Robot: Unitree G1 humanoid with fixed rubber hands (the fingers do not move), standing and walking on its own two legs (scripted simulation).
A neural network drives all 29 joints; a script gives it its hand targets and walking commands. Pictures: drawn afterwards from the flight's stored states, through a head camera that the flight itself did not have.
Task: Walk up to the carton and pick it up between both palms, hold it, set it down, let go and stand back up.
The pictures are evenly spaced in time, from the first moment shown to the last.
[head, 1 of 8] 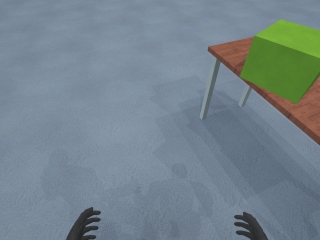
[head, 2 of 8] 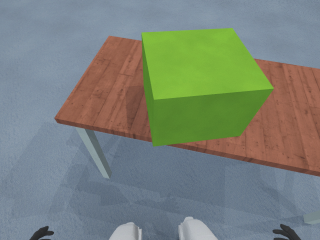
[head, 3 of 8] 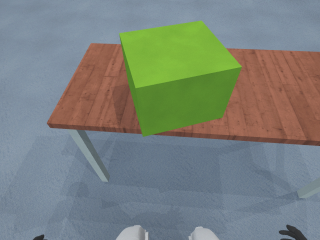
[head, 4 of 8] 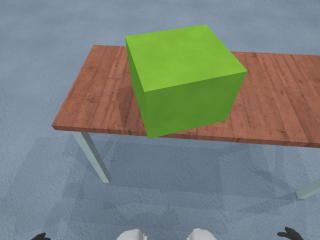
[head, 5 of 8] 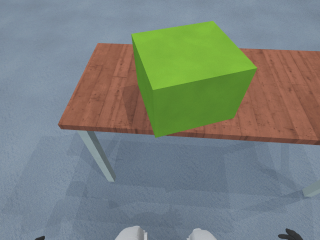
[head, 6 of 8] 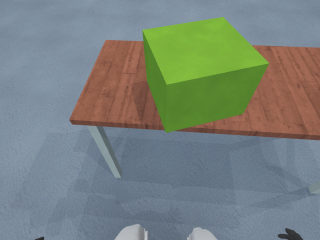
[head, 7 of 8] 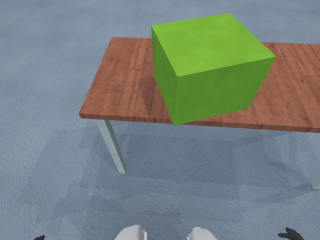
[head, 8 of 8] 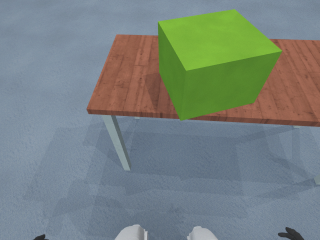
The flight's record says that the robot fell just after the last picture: no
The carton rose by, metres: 0.00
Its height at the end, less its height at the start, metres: +0.00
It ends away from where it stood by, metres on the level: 0.00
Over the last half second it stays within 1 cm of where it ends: yes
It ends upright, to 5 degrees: yes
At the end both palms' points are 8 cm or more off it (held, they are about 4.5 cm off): yes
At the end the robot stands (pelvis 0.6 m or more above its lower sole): yes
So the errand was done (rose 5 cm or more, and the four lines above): no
